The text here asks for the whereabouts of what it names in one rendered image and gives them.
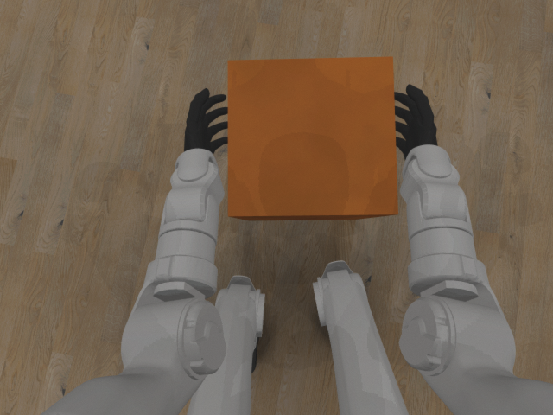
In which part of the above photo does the carton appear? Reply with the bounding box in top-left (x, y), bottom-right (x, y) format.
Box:
top-left (228, 56), bottom-right (398, 220)

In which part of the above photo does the left robot hand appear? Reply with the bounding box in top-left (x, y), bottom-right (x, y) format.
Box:
top-left (184, 88), bottom-right (228, 153)

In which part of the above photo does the robot right shin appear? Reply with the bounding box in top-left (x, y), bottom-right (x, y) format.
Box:
top-left (321, 260), bottom-right (368, 300)

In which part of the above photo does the left robot forearm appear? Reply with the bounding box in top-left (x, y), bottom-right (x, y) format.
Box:
top-left (121, 149), bottom-right (225, 361)

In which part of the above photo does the left robot upper arm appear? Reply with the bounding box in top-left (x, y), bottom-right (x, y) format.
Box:
top-left (40, 297), bottom-right (226, 415)

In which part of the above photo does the right robot hand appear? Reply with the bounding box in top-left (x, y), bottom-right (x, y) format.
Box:
top-left (394, 84), bottom-right (438, 160)

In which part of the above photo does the robot left foot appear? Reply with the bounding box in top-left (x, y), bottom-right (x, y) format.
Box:
top-left (251, 337), bottom-right (259, 373)

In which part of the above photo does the right robot upper arm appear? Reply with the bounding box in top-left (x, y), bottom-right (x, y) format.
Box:
top-left (399, 295), bottom-right (553, 415)

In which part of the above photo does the right robot forearm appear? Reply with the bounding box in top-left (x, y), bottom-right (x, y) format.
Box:
top-left (400, 144), bottom-right (516, 366)

